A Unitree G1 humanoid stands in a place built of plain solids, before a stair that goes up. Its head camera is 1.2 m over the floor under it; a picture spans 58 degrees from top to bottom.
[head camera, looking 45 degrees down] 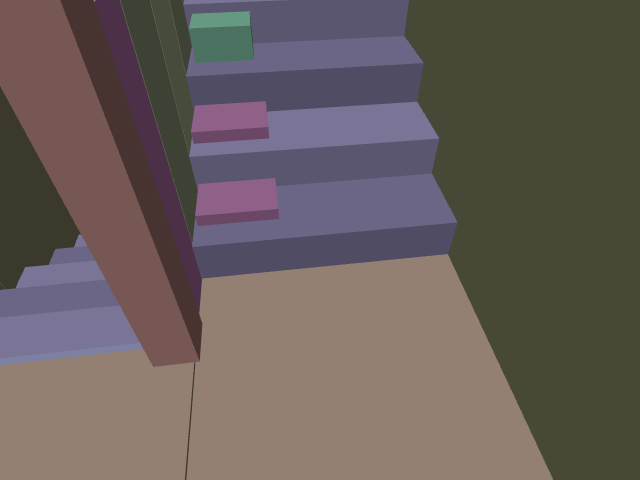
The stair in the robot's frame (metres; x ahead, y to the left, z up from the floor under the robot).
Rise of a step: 0.16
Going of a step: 0.29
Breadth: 0.92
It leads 8 degrees to the left of straight ahead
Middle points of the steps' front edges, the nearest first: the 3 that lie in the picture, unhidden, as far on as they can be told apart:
1.06 -0.03 0.16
1.35 0.01 0.33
1.64 0.05 0.49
